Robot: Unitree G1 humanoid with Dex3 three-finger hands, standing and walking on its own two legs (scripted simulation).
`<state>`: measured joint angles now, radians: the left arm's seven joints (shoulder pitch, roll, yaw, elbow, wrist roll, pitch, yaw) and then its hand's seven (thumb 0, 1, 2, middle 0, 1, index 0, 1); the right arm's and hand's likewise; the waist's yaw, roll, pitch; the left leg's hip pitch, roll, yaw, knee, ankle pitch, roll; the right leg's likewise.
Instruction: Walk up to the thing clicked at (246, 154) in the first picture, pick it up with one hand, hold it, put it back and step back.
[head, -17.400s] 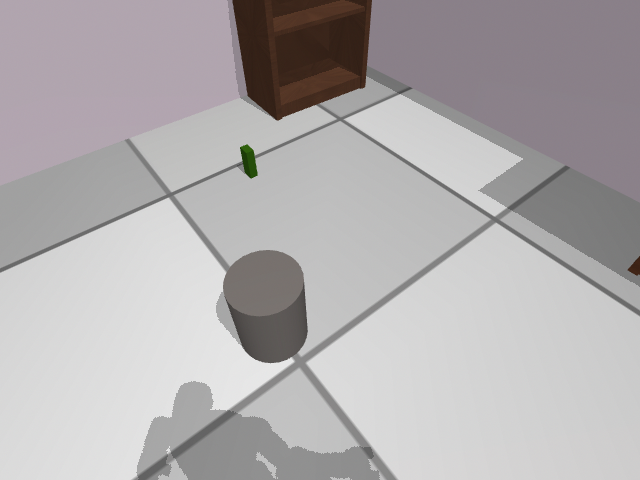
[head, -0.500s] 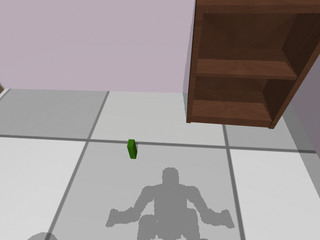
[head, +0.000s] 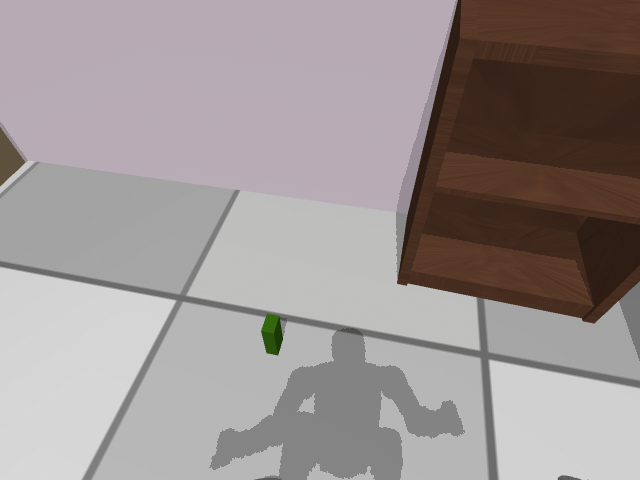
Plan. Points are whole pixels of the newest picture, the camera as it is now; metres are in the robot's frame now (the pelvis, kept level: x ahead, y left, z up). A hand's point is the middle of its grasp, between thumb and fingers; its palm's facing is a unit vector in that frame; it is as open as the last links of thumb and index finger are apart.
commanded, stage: walk up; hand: left
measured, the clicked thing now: (272, 335) +0.65 +0.21 -0.68
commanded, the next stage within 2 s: none
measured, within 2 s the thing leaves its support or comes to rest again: neither
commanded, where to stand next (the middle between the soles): +0.29 +0.01 m, yaw -2 degrees
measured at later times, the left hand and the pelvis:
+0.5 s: hand (150, 453) +0.18 +0.26 -0.11, palm faces +0.00 -0.88 -0.47, open 7.4 cm; pelvis +0.15 -0.03 +0.01, yaw +0 degrees
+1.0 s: hand (169, 387) +0.28 +0.28 -0.15, palm faces -0.06 -0.91 -0.40, open 7.4 cm; pelvis +0.23 +0.01 -0.01, yaw -1 degrees
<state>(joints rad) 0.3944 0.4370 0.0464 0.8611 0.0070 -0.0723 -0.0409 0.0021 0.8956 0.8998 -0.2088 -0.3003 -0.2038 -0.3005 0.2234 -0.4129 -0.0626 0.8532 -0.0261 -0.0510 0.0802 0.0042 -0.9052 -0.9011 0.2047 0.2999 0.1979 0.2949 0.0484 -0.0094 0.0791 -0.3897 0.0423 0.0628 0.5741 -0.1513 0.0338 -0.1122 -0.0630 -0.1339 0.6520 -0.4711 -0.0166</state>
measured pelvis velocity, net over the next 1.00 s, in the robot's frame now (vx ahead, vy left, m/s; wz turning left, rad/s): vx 0.23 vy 0.01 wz -0.02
